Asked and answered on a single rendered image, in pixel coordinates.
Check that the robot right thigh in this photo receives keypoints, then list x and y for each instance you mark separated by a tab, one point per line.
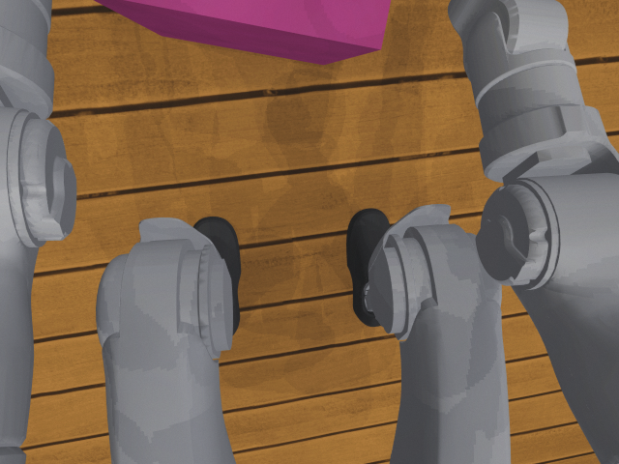
454	406

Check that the robot left upper arm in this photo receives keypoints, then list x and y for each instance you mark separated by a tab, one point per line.
37	204

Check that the carton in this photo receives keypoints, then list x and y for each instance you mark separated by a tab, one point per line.
315	31

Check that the robot right upper arm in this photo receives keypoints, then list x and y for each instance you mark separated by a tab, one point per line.
555	241

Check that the robot left foot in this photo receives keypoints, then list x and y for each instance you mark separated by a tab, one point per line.
224	238

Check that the left robot forearm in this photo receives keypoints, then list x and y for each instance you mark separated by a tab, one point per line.
26	76

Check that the right robot forearm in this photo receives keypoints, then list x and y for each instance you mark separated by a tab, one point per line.
534	119

